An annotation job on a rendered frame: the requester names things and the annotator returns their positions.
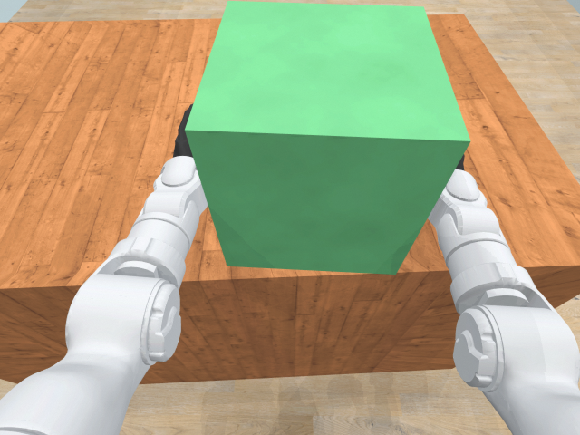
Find robot right upper arm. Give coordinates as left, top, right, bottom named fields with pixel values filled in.
left=453, top=304, right=580, bottom=435

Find robot left upper arm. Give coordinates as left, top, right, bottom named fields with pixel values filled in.
left=0, top=274, right=181, bottom=435

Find robot right hand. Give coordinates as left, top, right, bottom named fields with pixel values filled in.
left=455, top=154, right=465, bottom=171

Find carton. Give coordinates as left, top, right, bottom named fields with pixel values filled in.
left=185, top=1, right=470, bottom=275

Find robot left forearm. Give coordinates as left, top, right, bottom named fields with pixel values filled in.
left=65, top=156, right=208, bottom=349

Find robot left hand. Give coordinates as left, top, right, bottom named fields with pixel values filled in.
left=173, top=104, right=193, bottom=158

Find pedestal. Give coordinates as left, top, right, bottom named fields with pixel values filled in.
left=0, top=14, right=580, bottom=384

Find robot right forearm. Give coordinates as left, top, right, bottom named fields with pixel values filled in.
left=428, top=169, right=580, bottom=381

